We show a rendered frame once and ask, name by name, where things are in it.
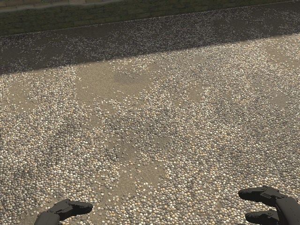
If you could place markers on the robot left hand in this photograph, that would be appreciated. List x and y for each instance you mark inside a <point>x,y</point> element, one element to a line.
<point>63,210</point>

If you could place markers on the robot right hand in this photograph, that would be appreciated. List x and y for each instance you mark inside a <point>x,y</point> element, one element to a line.
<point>288,209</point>

